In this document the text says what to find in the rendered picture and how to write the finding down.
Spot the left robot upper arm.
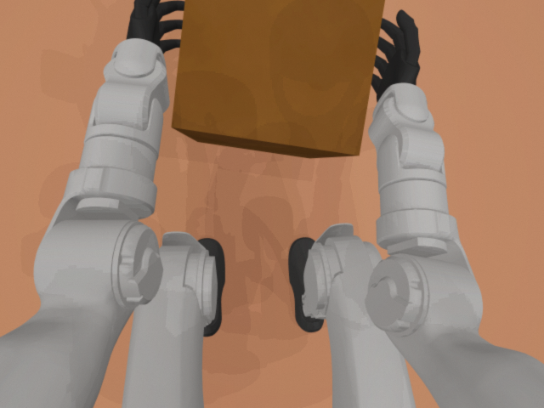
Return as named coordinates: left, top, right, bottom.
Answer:
left=0, top=220, right=163, bottom=408

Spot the left robot forearm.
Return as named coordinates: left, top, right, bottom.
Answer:
left=34, top=38, right=170, bottom=290

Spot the carton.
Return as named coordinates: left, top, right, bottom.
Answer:
left=171, top=0, right=385, bottom=158

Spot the robot left thigh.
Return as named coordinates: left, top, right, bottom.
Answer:
left=122, top=246, right=218, bottom=408

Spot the right robot forearm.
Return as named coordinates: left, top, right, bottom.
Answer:
left=368, top=82, right=475, bottom=279

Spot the robot right foot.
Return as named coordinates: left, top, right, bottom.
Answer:
left=288, top=237, right=324, bottom=332

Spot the robot left hand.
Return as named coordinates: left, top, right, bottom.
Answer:
left=126, top=0, right=184, bottom=53

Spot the robot right hand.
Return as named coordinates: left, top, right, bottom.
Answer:
left=371, top=9, right=421, bottom=102

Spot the right robot upper arm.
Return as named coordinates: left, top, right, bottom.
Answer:
left=365, top=253, right=544, bottom=408

